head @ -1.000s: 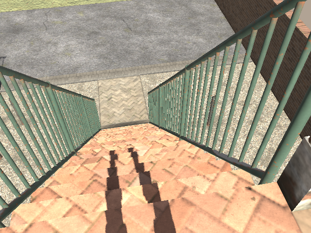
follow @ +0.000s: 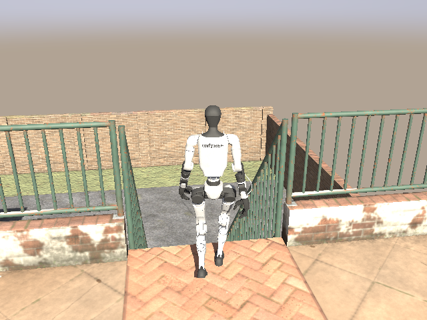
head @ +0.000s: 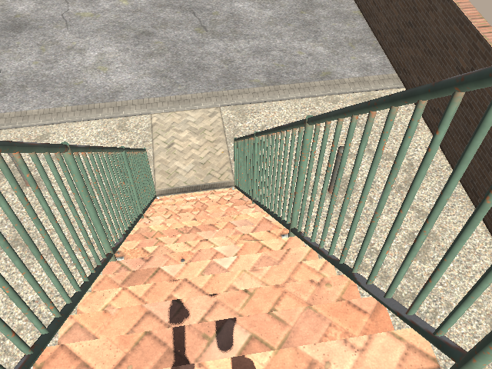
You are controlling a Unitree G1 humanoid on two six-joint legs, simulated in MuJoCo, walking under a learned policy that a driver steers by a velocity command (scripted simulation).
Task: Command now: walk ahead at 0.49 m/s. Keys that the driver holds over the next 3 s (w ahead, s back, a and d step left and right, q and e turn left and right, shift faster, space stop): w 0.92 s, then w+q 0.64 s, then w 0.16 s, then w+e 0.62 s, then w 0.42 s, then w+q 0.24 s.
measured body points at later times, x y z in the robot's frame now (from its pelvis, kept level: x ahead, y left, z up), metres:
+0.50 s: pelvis +0.19 +0.03 +0.00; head +0.18 +0.05 +0.45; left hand +0.19 +0.28 -0.15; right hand +0.27 -0.21 -0.13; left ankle +0.19 +0.10 -0.72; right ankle +0.11 -0.06 -0.66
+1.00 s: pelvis +0.25 +0.00 -0.02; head +0.24 +0.00 +0.43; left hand +0.36 +0.25 -0.14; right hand +0.30 -0.27 -0.14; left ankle +0.19 +0.10 -0.70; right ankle +0.23 -0.10 -0.72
